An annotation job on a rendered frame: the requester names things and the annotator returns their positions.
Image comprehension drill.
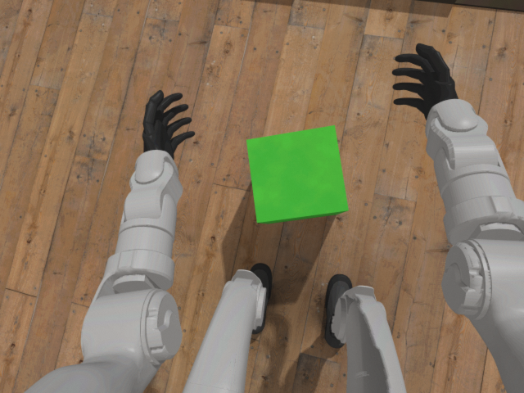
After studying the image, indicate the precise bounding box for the left robot hand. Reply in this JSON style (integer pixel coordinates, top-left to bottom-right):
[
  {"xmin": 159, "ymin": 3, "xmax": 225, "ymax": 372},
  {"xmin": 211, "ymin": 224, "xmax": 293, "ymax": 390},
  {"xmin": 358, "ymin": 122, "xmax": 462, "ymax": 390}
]
[{"xmin": 142, "ymin": 90, "xmax": 195, "ymax": 159}]

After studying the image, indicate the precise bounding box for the right robot hand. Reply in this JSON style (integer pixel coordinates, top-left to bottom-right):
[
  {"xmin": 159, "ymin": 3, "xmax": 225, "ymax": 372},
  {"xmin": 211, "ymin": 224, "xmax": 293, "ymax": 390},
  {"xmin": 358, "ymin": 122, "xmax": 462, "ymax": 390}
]
[{"xmin": 392, "ymin": 43, "xmax": 459, "ymax": 120}]

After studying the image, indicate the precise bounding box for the robot right thigh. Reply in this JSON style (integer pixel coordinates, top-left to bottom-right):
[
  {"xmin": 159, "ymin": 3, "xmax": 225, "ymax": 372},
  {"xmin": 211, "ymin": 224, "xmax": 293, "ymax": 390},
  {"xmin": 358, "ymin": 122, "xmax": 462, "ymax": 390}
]
[{"xmin": 335, "ymin": 294, "xmax": 407, "ymax": 393}]

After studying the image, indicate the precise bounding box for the left robot forearm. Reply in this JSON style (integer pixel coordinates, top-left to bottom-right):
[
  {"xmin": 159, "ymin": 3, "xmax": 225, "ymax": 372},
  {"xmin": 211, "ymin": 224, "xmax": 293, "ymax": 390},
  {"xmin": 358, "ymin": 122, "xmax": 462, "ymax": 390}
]
[{"xmin": 81, "ymin": 150, "xmax": 183, "ymax": 356}]

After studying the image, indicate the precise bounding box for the robot right upper arm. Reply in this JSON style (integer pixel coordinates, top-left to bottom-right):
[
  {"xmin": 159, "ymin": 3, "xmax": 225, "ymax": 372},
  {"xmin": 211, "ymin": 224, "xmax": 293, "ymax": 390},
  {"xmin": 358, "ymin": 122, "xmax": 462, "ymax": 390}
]
[{"xmin": 441, "ymin": 238, "xmax": 524, "ymax": 393}]

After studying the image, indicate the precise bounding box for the robot left upper arm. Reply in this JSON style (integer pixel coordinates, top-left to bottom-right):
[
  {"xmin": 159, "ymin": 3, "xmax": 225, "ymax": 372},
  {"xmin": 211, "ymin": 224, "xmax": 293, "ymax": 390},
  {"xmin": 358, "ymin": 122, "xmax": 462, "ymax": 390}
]
[{"xmin": 24, "ymin": 288, "xmax": 183, "ymax": 393}]

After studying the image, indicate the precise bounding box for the right robot forearm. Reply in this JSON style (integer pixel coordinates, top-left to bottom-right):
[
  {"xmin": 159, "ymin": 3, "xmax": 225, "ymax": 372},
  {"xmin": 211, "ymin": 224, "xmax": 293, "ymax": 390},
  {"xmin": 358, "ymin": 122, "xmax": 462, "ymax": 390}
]
[{"xmin": 425, "ymin": 99, "xmax": 524, "ymax": 245}]

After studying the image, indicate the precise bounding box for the robot left foot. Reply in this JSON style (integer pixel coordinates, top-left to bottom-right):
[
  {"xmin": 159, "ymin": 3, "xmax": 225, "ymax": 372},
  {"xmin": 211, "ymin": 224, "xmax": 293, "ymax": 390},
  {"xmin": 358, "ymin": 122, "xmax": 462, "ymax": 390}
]
[{"xmin": 251, "ymin": 263, "xmax": 272, "ymax": 334}]

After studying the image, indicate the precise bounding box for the carton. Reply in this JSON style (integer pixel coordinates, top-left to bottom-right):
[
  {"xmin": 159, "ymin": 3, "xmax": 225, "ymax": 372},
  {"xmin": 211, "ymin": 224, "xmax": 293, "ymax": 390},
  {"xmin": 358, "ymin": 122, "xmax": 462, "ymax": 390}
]
[{"xmin": 246, "ymin": 125, "xmax": 349, "ymax": 224}]

